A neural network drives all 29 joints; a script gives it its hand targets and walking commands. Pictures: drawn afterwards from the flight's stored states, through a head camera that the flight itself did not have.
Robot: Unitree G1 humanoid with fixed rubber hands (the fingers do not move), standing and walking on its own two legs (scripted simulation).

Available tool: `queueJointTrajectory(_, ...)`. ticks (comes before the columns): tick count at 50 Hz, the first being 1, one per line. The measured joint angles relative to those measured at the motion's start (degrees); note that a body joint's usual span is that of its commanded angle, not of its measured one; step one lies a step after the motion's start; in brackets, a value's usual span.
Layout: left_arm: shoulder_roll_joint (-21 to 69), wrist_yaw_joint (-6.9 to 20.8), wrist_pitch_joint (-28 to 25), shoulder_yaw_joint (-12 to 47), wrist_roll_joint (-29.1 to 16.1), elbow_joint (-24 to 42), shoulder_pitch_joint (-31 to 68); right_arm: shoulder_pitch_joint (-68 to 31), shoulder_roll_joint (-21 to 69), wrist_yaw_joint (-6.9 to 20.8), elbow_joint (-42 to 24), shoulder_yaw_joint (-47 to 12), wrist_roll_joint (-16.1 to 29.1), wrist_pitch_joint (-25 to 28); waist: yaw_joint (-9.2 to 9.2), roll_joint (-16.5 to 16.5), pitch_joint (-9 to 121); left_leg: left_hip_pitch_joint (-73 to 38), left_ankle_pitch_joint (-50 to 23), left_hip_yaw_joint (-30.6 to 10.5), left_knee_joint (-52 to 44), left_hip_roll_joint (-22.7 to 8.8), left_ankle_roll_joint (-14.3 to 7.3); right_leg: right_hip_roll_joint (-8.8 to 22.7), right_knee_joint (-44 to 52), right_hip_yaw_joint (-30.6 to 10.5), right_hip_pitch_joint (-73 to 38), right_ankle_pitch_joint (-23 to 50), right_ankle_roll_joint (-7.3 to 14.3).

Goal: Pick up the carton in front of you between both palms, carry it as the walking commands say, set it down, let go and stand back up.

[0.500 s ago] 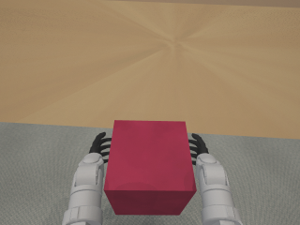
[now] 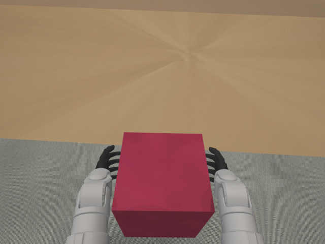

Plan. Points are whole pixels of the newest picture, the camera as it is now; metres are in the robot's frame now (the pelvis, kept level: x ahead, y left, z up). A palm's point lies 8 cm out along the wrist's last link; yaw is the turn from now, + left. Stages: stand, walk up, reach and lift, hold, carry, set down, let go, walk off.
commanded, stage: hold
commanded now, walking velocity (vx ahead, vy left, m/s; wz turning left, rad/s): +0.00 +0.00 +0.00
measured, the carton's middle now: (161, 188) +0.29 +0.00 -0.04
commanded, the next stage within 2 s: carry in 0.30 s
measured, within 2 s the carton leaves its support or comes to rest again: neither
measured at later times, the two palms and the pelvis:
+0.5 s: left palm (97, 164) +0.29 +0.16 +0.06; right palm (216, 162) +0.30 -0.14 +0.07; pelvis +0.00 +0.01 -0.01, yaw +1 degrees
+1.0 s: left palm (97, 117) +0.46 +0.20 +0.07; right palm (193, 114) +0.48 -0.10 +0.07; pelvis +0.24 +0.04 -0.02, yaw +0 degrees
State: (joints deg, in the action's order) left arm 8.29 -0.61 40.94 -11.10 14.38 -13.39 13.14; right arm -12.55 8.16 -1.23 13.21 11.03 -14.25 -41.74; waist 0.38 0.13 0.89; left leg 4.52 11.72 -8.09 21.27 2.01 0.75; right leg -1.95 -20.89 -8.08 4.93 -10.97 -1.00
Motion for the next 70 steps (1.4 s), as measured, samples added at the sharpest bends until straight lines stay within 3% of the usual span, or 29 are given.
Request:
queueJointTrajectory(16,0.7,0.9,2.1,-2.5,1.6,-1.5,3.3,-3.3,0.7,0.8,1.4,2.2,-1.7,-2.2,-0.23,0.1,-0.9,0.8,0.3,0.2,2.2,-0.1,0.2,0.0,-2.0,0.8,0.7,-0.2,0.0)
queueJointTrajectory(19,0.6,0.4,2.9,-1.6,0.7,0.3,2.6,-2.4,0.5,0.2,-0.6,1.5,-0.6,-3.0,-0.62,0.0,1.9,5.9,8.6,1.8,7.3,-1.0,0.3,0.8,-5.6,2.9,4.8,-6.5,0.2)
queueJointTrajectory(21,0.5,-0.1,4.2,-0.6,-0.1,2.8,2.4,-2.1,0.1,0.0,-3.0,1.0,0.6,-4.1,-0.83,-0.2,3.5,9.0,11.5,3.5,10.1,-1.8,0.4,1.3,-6.2,4.1,6.9,-7.5,0.3)
queueJointTrajectory(24,0.4,-1.2,6.5,0.6,-1.6,7.9,2.0,-2.4,-0.5,-0.6,-7.2,0.2,3.0,-6.2,-0.72,-1.2,4.8,10.5,7.2,6.4,10.1,-1.6,-0.1,2.8,-9.1,4.7,9.8,-5.7,-0.2)
queueJointTrajectory(26,0.0,-1.7,8.8,0.8,-3.0,12.4,0.4,-2.3,0.3,-1.4,-9.9,-0.5,4.1,-8.1,-0.4,-1.6,6.2,10.4,4.4,7.7,9.5,-1.5,-0.9,3.5,-13.7,5.2,12.0,-11.2,0.3)
queueJointTrajectory(29,-0.8,-2.3,12.6,1.1,-5.6,18.4,-1.7,-0.8,0.2,-2.3,-14.8,-3.4,4.8,-11.6,0.32,-0.5,7.9,9.3,6.1,8.7,8.0,-2.7,-1.5,3.6,-18.8,9.6,15.4,-15.0,0.7)
queueJointTrajectory(33,-0.5,-3.7,17.8,2.7,-7.7,24.7,-3.0,2.1,-0.3,-3.3,-23.0,-4.7,6.5,-17.1,0.39,1.1,8.9,7.3,7.2,8.2,5.7,-4.3,-0.8,2.4,-9.4,15.1,14.8,-9.3,0.7)
queueJointTrajectory(36,-0.6,-4.8,20.6,5.2,-9.2,28.4,-4.1,4.9,-0.7,-4.2,-29.3,-4.4,8.2,-20.6,-0.15,2.1,9.8,8.6,12.0,8.1,12.3,-5.2,-0.5,1.9,-6.3,17.6,12.7,-1.6,2.2)
queueJointTrajectory(40,-0.9,-6.4,24.9,8.4,-10.4,31.6,-7.6,9.9,-0.9,-5.9,-34.4,-4.4,10.6,-24.8,-0.34,-0.6,11.2,17.0,18.2,12.5,26.0,-4.5,-1.2,4.0,-6.4,18.4,9.9,-6.9,2.6)
queueJointTrajectory(42,-1.0,-7.1,26.6,8.7,-10.9,34.6,-10.3,11.3,-0.9,-6.3,-35.7,-5.3,11.5,-26.2,0.05,-1.8,10.9,20.6,16.0,14.5,25.7,-4.4,-1.1,4.9,-3.5,18.0,7.2,-6.9,1.6)
queueJointTrajectory(46,-0.9,-8.0,28.7,8.7,-12.2,39.9,-13.2,13.0,-0.8,-6.7,-38.3,-6.4,13.0,-27.2,1.33,-3.0,9.2,22.8,6.3,17.5,14.5,-4.4,-0.8,6.1,-0.8,17.4,1.5,-9.1,-0.1)
queueJointTrajectory(48,-0.9,-8.4,28.9,8.6,-12.6,41.9,-13.5,12.9,-0.8,-6.8,-39.6,-6.7,13.4,-27.1,1.74,-2.9,8.3,21.0,2.0,19.7,8.8,-4.2,-1.3,6.9,-4.0,16.8,-0.1,-12.8,-1.3)
queueJointTrajectory(49,-1.0,-8.5,28.9,8.2,-12.8,42.7,-13.5,12.6,-0.8,-6.9,-39.7,-7.1,13.5,-26.8,1.91,-3.1,8.1,20.1,-1.9,20.6,9.0,-4.0,-2.6,7.8,-7.7,16.4,0.1,-15.4,-1.6)
queueJointTrajectory(50,-1.0,-8.5,28.8,7.4,-13.1,42.9,-13.5,12.3,-0.8,-7.0,-39.1,-7.7,13.5,-26.4,1.73,-3.5,8.2,20.1,-1.6,21.5,11.3,-3.8,-3.8,8.8,-13.8,15.7,2.1,-16.6,-1.6)
queueJointTrajectory(52,-1.0,-8.7,29.2,6.4,-13.7,42.6,-13.2,11.9,-0.8,-7.2,-38.0,-8.2,13.5,-26.2,0.97,-2.5,8.1,18.8,3.3,21.9,13.2,-3.8,-5.5,7.8,-28.6,13.2,8.6,-17.4,-0.8)
queueJointTrajectory(54,-1.0,-8.8,29.6,6.5,-14.1,42.1,-13.0,12.7,-0.8,-7.6,-38.6,-8.1,13.5,-26.6,0.11,-1.3,8.0,16.1,4.8,22.0,10.9,-3.8,-5.1,6.7,-38.8,12.7,15.6,-16.4,0.5)
queueJointTrajectory(56,-1.0,-8.5,29.4,7.4,-14.0,41.8,-13.1,13.9,-0.7,-7.8,-40.1,-7.6,13.5,-27.0,-1.12,-0.1,7.9,12.7,4.5,21.5,6.8,-3.6,-4.5,6.5,-41.0,13.5,21.2,-13.0,1.1)
queueJointTrajectory(62,-0.8,-6.8,27.2,8.7,-12.5,44.0,-15.1,14.8,-0.7,-7.4,-43.6,-8.1,13.3,-27.0,-3.72,1.0,7.5,1.5,5.3,20.1,-3.6,-3.8,-3.2,6.8,-25.3,15.5,29.8,-1.5,1.3)
queueJointTrajectory(67,-0.7,-6.9,26.7,8.7,-11.5,45.7,-16.4,13.9,-0.7,-7.2,-43.3,-8.9,13.3,-27.0,-2.92,0.3,7.4,-7.3,10.4,19.6,-6.0,-4.3,-0.7,6.0,-12.3,19.2,29.6,6.5,2.2)
queueJointTrajectory(70,-0.7,-7.0,27.3,8.7,-11.6,45.2,-16.4,14.3,-0.7,-7.1,-43.0,-9.0,12.8,-27.3,-2.0,0.8,7.1,-10.4,16.6,19.0,-0.5,-5.9,1.1,4.4,-7.4,22.4,24.9,6.2,3.1)
